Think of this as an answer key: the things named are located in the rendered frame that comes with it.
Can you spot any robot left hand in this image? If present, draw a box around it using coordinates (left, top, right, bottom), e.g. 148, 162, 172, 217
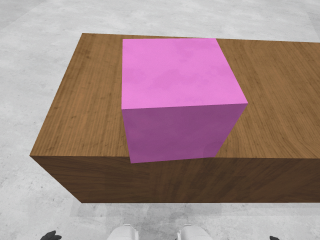
40, 230, 62, 240

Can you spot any pedestal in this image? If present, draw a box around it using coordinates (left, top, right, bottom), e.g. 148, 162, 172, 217
29, 33, 320, 203

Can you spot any robot right thigh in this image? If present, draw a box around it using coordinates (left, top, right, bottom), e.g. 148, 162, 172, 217
176, 225, 213, 240

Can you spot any robot thigh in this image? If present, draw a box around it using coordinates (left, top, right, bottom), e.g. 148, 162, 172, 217
176, 225, 213, 240
107, 226, 139, 240

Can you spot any robot left thigh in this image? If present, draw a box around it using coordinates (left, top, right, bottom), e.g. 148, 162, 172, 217
107, 226, 139, 240

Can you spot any carton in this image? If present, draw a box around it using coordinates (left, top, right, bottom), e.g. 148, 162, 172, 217
121, 38, 248, 164

